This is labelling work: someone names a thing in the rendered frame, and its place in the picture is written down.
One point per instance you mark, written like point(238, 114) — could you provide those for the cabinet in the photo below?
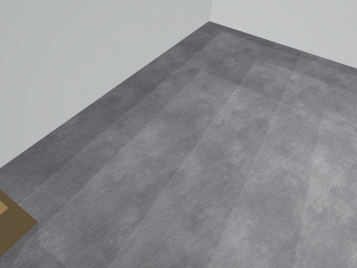
point(14, 223)

